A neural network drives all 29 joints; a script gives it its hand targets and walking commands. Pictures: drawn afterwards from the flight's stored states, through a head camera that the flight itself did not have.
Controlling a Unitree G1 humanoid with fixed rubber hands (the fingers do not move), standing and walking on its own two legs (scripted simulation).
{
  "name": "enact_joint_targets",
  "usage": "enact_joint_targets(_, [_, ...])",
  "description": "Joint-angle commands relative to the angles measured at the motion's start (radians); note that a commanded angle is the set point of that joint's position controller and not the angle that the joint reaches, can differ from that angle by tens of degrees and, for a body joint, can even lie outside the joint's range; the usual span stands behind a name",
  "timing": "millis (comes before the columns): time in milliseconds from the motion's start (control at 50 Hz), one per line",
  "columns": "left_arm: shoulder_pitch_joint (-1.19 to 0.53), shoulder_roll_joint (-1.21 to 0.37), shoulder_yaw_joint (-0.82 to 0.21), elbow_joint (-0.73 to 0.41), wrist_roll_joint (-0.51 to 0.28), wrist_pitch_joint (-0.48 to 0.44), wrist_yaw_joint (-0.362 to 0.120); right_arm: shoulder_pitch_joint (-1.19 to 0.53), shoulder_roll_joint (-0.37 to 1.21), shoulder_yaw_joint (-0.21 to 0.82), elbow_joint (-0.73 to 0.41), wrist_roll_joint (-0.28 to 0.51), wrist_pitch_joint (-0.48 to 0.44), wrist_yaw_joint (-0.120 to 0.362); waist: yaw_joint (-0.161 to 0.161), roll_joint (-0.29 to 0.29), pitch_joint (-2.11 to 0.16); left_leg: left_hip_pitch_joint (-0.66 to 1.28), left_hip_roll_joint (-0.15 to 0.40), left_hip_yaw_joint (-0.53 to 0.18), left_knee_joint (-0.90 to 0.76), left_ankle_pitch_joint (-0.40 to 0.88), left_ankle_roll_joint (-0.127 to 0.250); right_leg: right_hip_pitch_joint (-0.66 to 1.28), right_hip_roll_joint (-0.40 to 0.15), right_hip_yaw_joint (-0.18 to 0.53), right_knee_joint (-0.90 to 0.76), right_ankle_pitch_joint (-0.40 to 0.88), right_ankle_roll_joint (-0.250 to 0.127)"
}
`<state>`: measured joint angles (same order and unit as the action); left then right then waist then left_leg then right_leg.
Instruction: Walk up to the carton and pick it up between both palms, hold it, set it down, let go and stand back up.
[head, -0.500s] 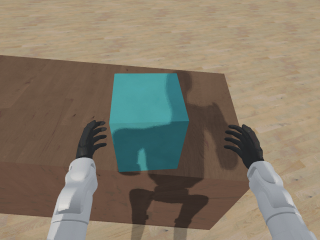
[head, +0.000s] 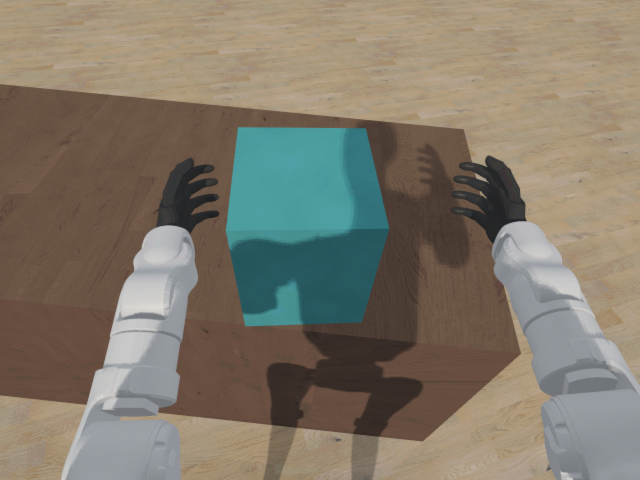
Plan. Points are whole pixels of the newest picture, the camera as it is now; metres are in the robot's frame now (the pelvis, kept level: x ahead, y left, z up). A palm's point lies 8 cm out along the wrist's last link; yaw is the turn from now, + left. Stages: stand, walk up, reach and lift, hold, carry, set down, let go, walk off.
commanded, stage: reach and lift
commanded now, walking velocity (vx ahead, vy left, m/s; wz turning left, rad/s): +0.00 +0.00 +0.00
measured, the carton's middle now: (303, 230) +0.47 +0.10 -0.02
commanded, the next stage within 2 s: none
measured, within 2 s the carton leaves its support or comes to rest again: neither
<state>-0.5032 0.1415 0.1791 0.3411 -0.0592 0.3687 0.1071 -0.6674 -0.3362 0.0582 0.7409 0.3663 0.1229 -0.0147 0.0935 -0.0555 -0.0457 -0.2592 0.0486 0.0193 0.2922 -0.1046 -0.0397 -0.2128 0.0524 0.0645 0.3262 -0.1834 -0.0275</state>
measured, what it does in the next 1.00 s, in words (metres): stands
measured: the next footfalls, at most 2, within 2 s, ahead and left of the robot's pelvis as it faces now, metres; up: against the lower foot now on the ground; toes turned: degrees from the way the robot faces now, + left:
none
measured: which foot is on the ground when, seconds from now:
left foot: down 0.00-1.00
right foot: down 0.00-1.00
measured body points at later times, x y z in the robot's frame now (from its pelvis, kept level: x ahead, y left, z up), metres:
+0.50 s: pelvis +0.00 +0.01 +0.00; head +0.04 +0.00 +0.45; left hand +0.43 +0.23 +0.15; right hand +0.49 -0.14 +0.16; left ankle +0.02 +0.14 -0.75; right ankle -0.02 -0.10 -0.75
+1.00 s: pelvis -0.01 +0.01 -0.01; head +0.05 +0.02 +0.44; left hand +0.42 +0.24 +0.09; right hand +0.48 -0.13 +0.10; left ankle +0.02 +0.14 -0.75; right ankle -0.02 -0.10 -0.75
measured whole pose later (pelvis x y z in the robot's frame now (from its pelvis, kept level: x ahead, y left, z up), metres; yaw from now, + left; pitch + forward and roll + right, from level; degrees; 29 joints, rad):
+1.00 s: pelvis -0.01 +0.01 -0.01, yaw +1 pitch +16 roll -2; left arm -0.89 0.13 0.17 1.03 -0.05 -0.01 0.16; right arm -1.00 -0.32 0.04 1.25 0.32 -0.07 0.01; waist 0.11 0.00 -0.18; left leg -0.58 0.05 -0.02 0.41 -0.11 -0.03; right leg -0.48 0.06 0.03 0.35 -0.16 -0.01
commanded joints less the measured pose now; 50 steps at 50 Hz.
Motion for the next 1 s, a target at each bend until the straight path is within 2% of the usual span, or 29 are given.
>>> enact_joint_targets(0, [-0.431,0.101,-0.025,-0.14,0.023,-0.001,0.021,-0.403,-0.175,-0.06,-0.022,0.009,-0.039,0.023,-0.012,0.173,-0.47,0.359,-0.043,0.047,0.082,0.356,-0.011,-0.039,0.001,-0.076,-0.045,0.281,0.045])
enact_joint_targets(60, [-0.505,0.118,-0.024,-0.094,0.005,0.005,0.029,-0.476,-0.192,-0.064,-0.016,0.005,-0.034,0.028,-0.016,0.146,-0.468,0.324,-0.043,0.044,0.073,0.306,-0.004,-0.033,0.0,-0.08,-0.043,0.256,0.053])
enact_joint_targets(120, [-0.58,0.137,-0.02,-0.017,-0.025,0.005,0.034,-0.57,-0.205,-0.065,-0.008,-0.004,-0.025,0.029,-0.004,0.09,-0.496,0.274,-0.036,0.042,0.07,0.267,0.01,-0.024,-0.001,-0.073,-0.036,0.261,0.062])
enact_joint_targets(160, [-0.638,0.146,-0.021,0.04,-0.046,-0.002,0.033,-0.622,-0.209,-0.072,0.01,-0.02,-0.016,0.027,-0.01,0.045,-0.531,0.24,-0.034,0.039,0.069,0.238,0.021,-0.021,0.0,-0.071,-0.027,0.26,0.066])
enact_joint_targets(200, [-0.685,0.151,-0.013,0.103,-0.065,-0.012,0.04,-0.676,-0.209,-0.073,0.027,-0.029,-0.004,0.028,0.009,-0.003,-0.566,0.21,-0.028,0.039,0.065,0.212,0.03,-0.019,0.001,-0.071,-0.023,0.231,0.063])
enact_joint_targets(260, [-0.713,0.152,0.006,0.185,-0.085,-0.035,0.031,-0.728,-0.194,-0.048,0.017,-0.028,-0.001,0.025,0.031,-0.082,-0.654,0.173,-0.027,0.049,0.071,0.228,0.045,0.02,-0.001,-0.063,-0.001,0.314,0.08])
enact_joint_targets(280, [-0.732,0.154,0.008,0.257,-0.081,-0.039,0.029,-0.742,-0.191,-0.045,0.055,-0.031,0.006,0.022,0.024,-0.088,-0.656,0.135,-0.03,0.045,0.073,0.224,0.043,0.034,-0.004,-0.062,0.003,0.333,0.078])
enact_joint_targets(300, [-0.749,0.15,0.012,0.263,-0.079,-0.049,0.025,-0.765,-0.187,-0.042,0.054,-0.036,0.002,0.017,0.029,-0.094,-0.696,0.129,-0.031,0.053,0.075,0.242,0.043,0.05,-0.003,-0.063,0.012,0.369,0.078])
enact_joint_targets(320, [-0.741,0.155,0.028,0.313,-0.067,-0.053,0.022,-0.772,-0.182,-0.027,0.102,-0.038,0.006,0.016,0.041,-0.116,-0.69,0.108,-0.03,0.051,0.078,0.26,0.047,0.065,-0.006,-0.062,0.015,0.4,0.081])
enact_joint_targets(360, [-0.774,0.162,0.044,0.351,-0.04,-0.068,0.017,-0.797,-0.172,0.003,0.135,-0.025,0.004,0.015,0.048,-0.113,-0.697,0.094,-0.032,0.052,0.074,0.27,0.043,0.084,-0.007,-0.065,0.025,0.442,0.086])
enact_joint_targets(400, [-0.801,0.17,0.054,0.37,-0.013,-0.091,0.017,-0.812,-0.165,0.021,0.17,-0.008,-0.003,0.011,0.055,-0.075,-0.707,0.096,-0.036,0.056,0.08,0.297,0.033,0.097,-0.012,-0.061,0.03,0.488,0.085])
enact_joint_targets(440, [-0.848,0.18,0.053,0.357,0.011,-0.114,0.028,-0.836,-0.179,0.013,0.214,0.001,-0.021,0.006,0.044,-0.029,-0.731,0.114,-0.037,0.056,0.093,0.338,0.016,0.085,-0.009,-0.067,0.036,0.521,0.083])
enact_joint_targets(460, [-0.849,0.189,0.058,0.377,0.015,-0.127,0.027,-0.841,-0.167,0.026,0.221,0.009,-0.026,0.006,0.051,-0.035,-0.721,0.098,-0.039,0.059,0.094,0.331,0.017,0.089,-0.011,-0.062,0.036,0.525,0.085])
enact_joint_targets(480, [-0.879,0.186,0.053,0.401,0.019,-0.135,0.028,-0.865,-0.162,0.03,0.236,0.018,-0.031,0.005,0.044,-0.032,-0.703,0.088,-0.043,0.06,0.094,0.331,0.018,0.089,-0.016,-0.058,0.035,0.549,0.089])
enact_joint_targets(520, [-0.908,0.186,0.037,0.415,0.03,-0.149,0.029,-0.875,-0.157,0.035,0.284,0.035,-0.036,0.008,0.038,0.009,-0.695,0.095,-0.045,0.057,0.1,0.343,0.007,0.071,-0.018,-0.055,0.03,0.552,0.086])
enact_joint_targets(600, [-0.874,0.156,-0.001,0.441,0.021,-0.167,0.031,-0.814,-0.169,0.028,0.406,0.048,-0.037,0.016,0.006,0.065,-0.646,0.146,-0.038,0.048,0.108,0.355,-0.014,0.011,-0.012,-0.069,0.008,0.493,0.073])
enact_joint_targets(640, [-0.824,0.137,-0.012,0.486,0.017,-0.181,0.027,-0.77,-0.166,0.025,0.467,0.045,-0.044,0.019,0.006,0.076,-0.61,0.166,-0.035,0.041,0.11,0.349,-0.017,-0.018,-0.013,-0.069,-0.006,0.449,0.067])
enact_joint_targets(680, [-0.809,0.097,-0.046,0.5,0.012,-0.2,0.024,-0.748,-0.167,0.003,0.494,0.028,-0.062,0.022,-0.018,0.112,-0.617,0.213,-0.029,0.034,0.123,0.375,-0.031,-0.078,-0.005,-0.09,-0.016,0.407,0.056])
enact_joint_targets(700, [-0.79,0.1,-0.035,0.522,0.012,-0.211,0.02,-0.738,-0.16,0.007,0.491,0.024,-0.073,0.024,-0.007,0.097,-0.599,0.207,-0.029,0.037,0.126,0.371,-0.026,-0.092,-0.003,-0.089,-0.025,0.382,0.055])
enact_joint_targets(720, [-0.781,0.091,-0.042,0.521,0.017,-0.228,0.018,-0.725,-0.158,-0.009,0.488,0.008,-0.089,0.02,-0.014,0.109,-0.616,0.213,-0.031,0.032,0.13,0.374,-0.029,-0.094,-0.002,-0.087,-0.027,0.368,0.053])
enact_joint_targets(760, [-0.805,0.092,-0.033,0.523,0.016,-0.276,0.017,-0.749,-0.149,-0.019,0.439,-0.018,-0.132,0.017,-0.012,0.083,-0.649,0.181,-0.036,0.035,0.145,0.378,-0.026,-0.097,-0.004,-0.085,-0.019,0.386,0.058])
enact_joint_targets(800, [-0.854,0.09,-0.031,0.478,0.007,-0.337,0.026,-0.802,-0.158,-0.039,0.357,-0.037,-0.19,0.018,-0.006,0.08,-0.736,0.163,-0.033,0.037,0.168,0.418,-0.033,-0.106,0.002,-0.091,0.002,0.426,0.06])
enact_joint_targets(840, [-0.857,0.089,-0.018,0.5,0.012,-0.382,0.034,-0.818,-0.153,-0.045,0.333,-0.043,-0.227,0.025,0.015,0.075,-0.775,0.132,-0.032,0.041,0.18,0.419,-0.034,-0.12,0.003,-0.095,0.015,0.405,0.055])
enact_joint_targets(860, [-0.87,0.088,-0.021,0.502,0.007,-0.404,0.04,-0.821,-0.159,-0.053,0.327,-0.047,-0.239,0.024,0.01,0.07,-0.802,0.129,-0.029,0.039,0.189,0.419,-0.037,-0.124,0.004,-0.095,0.022,0.41,0.053])
enact_joint_targets(880, [-0.884,0.088,-0.026,0.517,0.009,-0.424,0.044,-0.824,-0.153,-0.054,0.332,-0.056,-0.249,0.028,0.012,0.072,-0.82,0.116,-0.026,0.04,0.194,0.411,-0.036,-0.144,0.007,-0.098,0.031,0.397,0.053])
enact_joint_targets(920, [-0.868,0.085,-0.02,0.6,0.007,-0.449,0.049,-0.815,-0.128,-0.042,0.363,-0.06,-0.25,0.036,0.036,0.033,-0.792,0.06,-0.02,0.045,0.186,0.338,-0.023,-0.176,0.005,-0.093,0.032,0.311,0.047])
enact_joint_targets(980, [-0.841,0.079,-0.021,0.689,-0.014,-0.483,0.05,-0.802,-0.108,-0.034,0.395,-0.073,-0.258,0.044,0.05,-0.014,-0.807,0.009,-0.012,0.051,0.178,0.262,-0.011,-0.191,0.001,-0.099,0.046,0.24,0.046])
